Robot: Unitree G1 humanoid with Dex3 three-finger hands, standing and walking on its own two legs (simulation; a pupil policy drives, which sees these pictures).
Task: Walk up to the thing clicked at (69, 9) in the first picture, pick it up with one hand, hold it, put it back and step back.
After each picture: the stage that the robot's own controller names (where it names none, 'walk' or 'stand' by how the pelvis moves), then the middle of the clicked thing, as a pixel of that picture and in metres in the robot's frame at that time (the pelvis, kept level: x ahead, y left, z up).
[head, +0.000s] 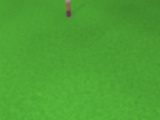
stand; (68, 8) +2.11 +0.21 -0.65
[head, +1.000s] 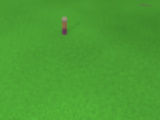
walk; (64, 26) +1.96 +0.18 -0.64
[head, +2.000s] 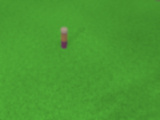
walk; (64, 38) +1.36 +0.14 -0.65
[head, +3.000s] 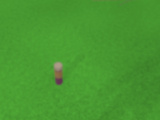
walk; (58, 74) +0.89 +0.17 -0.65
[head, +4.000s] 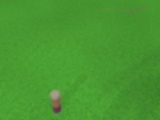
walk; (56, 102) +0.64 +0.18 -0.65
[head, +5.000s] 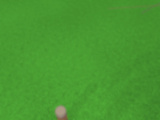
stand; (62, 117) +0.48 +0.17 -0.63
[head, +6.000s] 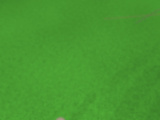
stand; out of the picture +0.45 +0.17 -0.66
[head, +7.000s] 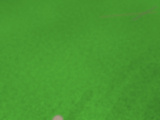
stand; out of the picture +0.45 +0.19 -0.65
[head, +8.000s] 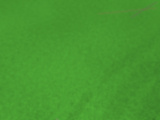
stand; out of the picture +0.40 +0.19 -0.64
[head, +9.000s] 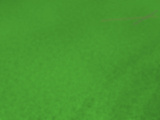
stand; out of the picture +0.40 +0.17 -0.66
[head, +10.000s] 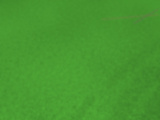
stand; out of the picture +0.41 +0.17 -0.66
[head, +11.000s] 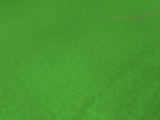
stand; out of the picture +0.40 +0.18 -0.66
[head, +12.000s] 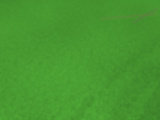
stand; out of the picture +0.39 +0.18 -0.66
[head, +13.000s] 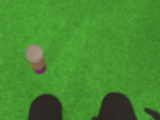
go down; (37, 61) +0.48 +0.19 -0.33
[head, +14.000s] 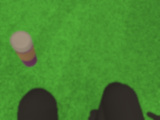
go down; (26, 51) +0.49 +0.20 -0.26
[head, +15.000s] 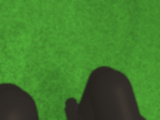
close in; out of the picture +0.49 +0.24 -0.17
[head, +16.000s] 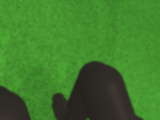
close; out of the picture +0.48 +0.26 -0.16
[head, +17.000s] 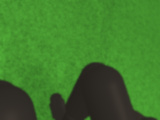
lift; out of the picture +0.44 +0.25 -0.17
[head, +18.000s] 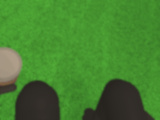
lift; (5, 72) +0.34 +0.24 -0.09
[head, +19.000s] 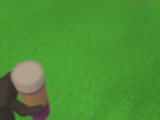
hold; (35, 96) +0.30 +0.16 +0.06
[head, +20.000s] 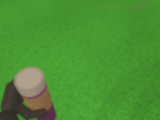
hold; (39, 100) +0.30 +0.15 +0.03
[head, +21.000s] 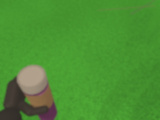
hold; (41, 98) +0.31 +0.15 +0.03
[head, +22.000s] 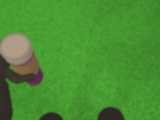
crouch; (26, 65) +0.41 +0.17 -0.03
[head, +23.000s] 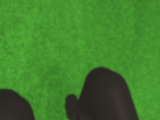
lower; out of the picture +0.47 +0.22 -0.15
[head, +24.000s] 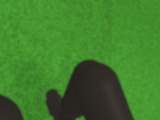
lower; out of the picture +0.48 +0.26 -0.18
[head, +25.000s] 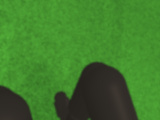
lower; out of the picture +0.45 +0.25 -0.17
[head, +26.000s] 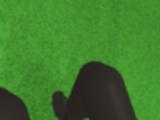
lower; out of the picture +0.45 +0.25 -0.17
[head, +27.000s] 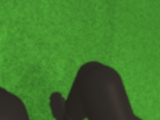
lower; out of the picture +0.45 +0.25 -0.17
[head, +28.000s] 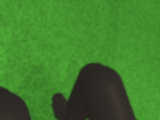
open; out of the picture +0.46 +0.24 -0.17
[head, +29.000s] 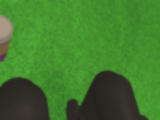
stand; out of the picture +0.45 +0.22 -0.19
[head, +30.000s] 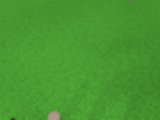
stand; out of the picture +0.40 +0.15 -0.56
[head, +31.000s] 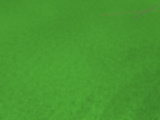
stand; out of the picture +0.39 +0.16 -0.60
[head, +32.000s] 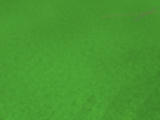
stand; out of the picture +0.39 +0.15 -0.60
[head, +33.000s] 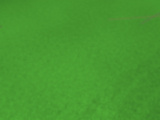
stand; out of the picture +0.41 +0.15 -0.65
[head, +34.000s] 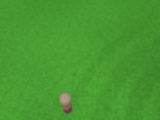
walk; (66, 104) +0.47 +0.12 -0.63
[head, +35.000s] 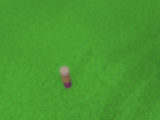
walk; (66, 78) +0.72 +0.18 -0.63
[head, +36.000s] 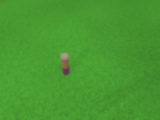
stand; (65, 64) +1.02 +0.18 -0.64
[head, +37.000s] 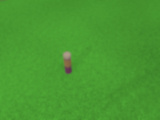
stand; (67, 63) +1.03 +0.16 -0.65
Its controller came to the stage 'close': yes
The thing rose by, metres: 0.68
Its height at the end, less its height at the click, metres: +0.00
